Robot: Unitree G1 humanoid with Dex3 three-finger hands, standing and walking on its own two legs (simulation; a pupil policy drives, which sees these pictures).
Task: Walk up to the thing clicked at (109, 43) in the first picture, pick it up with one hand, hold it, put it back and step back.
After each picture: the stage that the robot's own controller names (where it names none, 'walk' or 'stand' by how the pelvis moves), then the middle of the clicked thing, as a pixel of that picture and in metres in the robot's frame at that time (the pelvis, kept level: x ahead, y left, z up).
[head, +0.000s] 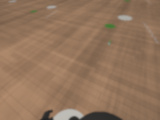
stand; (109, 42) +1.87 -0.50 -0.72
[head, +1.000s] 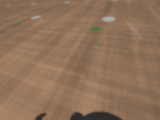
walk; (96, 45) +1.79 -0.03 -0.70
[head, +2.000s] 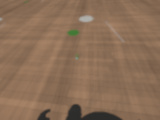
walk; (77, 56) +1.20 +0.33 -0.71
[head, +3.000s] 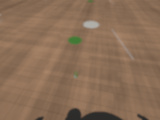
walk; (75, 74) +0.76 +0.23 -0.70
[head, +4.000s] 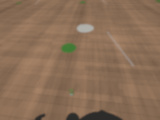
walk; (71, 91) +0.47 +0.24 -0.70
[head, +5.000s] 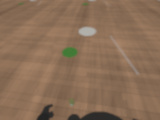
stand; (71, 102) +0.34 +0.23 -0.72
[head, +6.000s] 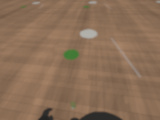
stand; (73, 105) +0.32 +0.21 -0.72
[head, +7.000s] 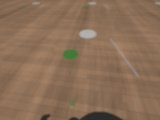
stand; (71, 103) +0.35 +0.22 -0.73
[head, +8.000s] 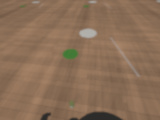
stand; (71, 104) +0.33 +0.23 -0.73
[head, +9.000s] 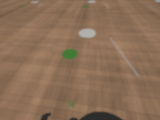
stand; (71, 104) +0.32 +0.23 -0.73
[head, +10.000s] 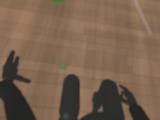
go down; (62, 66) +0.40 +0.26 -0.36
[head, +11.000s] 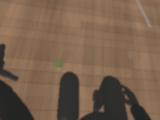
go down; (59, 64) +0.40 +0.27 -0.30
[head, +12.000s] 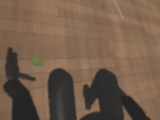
close in; (37, 62) +0.38 +0.30 -0.22
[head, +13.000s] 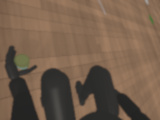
close; (22, 62) +0.38 +0.31 -0.22
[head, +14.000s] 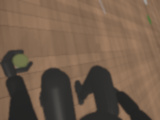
lift; (21, 62) +0.37 +0.31 -0.22
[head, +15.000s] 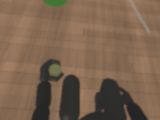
lift; (56, 71) +0.32 +0.25 -0.06
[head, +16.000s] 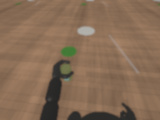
hold; (66, 73) +0.34 +0.17 +0.06
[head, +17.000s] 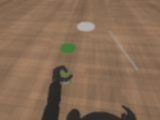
hold; (66, 76) +0.33 +0.18 +0.00
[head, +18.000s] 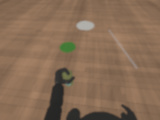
crouch; (68, 78) +0.33 +0.17 -0.01
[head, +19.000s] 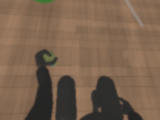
lower; (50, 59) +0.43 +0.26 -0.10
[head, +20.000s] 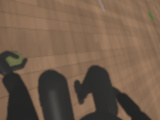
lower; (16, 61) +0.39 +0.32 -0.22
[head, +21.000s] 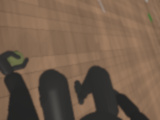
lower; (17, 61) +0.38 +0.32 -0.22
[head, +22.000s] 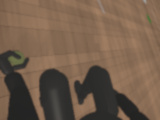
lower; (18, 60) +0.38 +0.32 -0.22
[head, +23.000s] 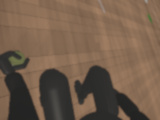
lower; (18, 60) +0.38 +0.32 -0.22
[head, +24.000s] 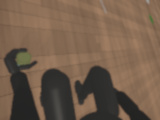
open; (23, 60) +0.38 +0.30 -0.22
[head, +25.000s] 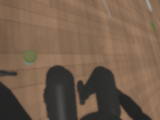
stand; (30, 58) +0.38 +0.30 -0.22
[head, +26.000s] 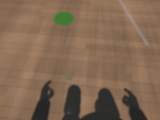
walk; (68, 78) +0.39 +0.23 -0.50
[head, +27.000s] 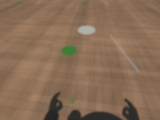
stand; (71, 101) +0.35 +0.21 -0.66
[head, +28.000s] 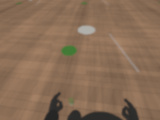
stand; (71, 101) +0.35 +0.22 -0.67
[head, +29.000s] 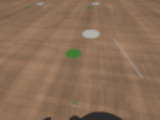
stand; (74, 102) +0.36 +0.20 -0.72
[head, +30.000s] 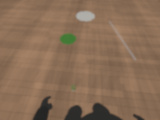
walk; (73, 87) +0.42 +0.18 -0.71
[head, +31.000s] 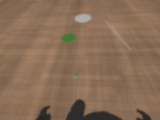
walk; (75, 74) +0.68 +0.26 -0.69
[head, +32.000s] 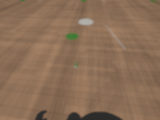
stand; (76, 65) +0.99 +0.25 -0.70
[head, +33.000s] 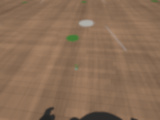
stand; (76, 67) +0.96 +0.26 -0.72
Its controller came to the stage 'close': yes
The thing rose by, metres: 0.73
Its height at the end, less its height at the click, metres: +0.00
